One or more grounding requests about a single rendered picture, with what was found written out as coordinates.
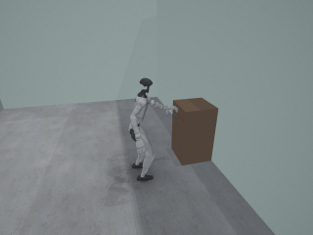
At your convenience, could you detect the right robot hand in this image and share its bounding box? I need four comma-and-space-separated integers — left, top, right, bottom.
136, 139, 146, 155

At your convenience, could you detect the left robot hand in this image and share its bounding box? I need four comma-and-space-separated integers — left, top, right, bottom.
165, 105, 178, 116

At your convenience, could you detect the cabinet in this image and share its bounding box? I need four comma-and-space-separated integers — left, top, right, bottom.
171, 98, 219, 165

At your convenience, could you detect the right robot upper arm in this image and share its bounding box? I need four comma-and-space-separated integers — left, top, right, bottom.
130, 98, 146, 120

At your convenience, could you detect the right robot foot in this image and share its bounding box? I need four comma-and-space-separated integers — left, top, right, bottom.
137, 174, 154, 181

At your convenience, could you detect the drawer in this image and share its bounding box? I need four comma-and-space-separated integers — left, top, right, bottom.
173, 110, 185, 126

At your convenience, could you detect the robot right forearm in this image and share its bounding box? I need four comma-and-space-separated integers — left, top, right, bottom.
131, 117, 142, 141

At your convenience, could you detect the robot left forearm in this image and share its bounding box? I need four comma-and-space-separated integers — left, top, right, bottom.
155, 101, 168, 111

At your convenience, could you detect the left robot thigh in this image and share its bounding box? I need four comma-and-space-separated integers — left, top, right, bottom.
139, 125, 149, 139

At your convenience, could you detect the left robot upper arm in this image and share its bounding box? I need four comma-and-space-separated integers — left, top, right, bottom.
145, 93, 156, 107

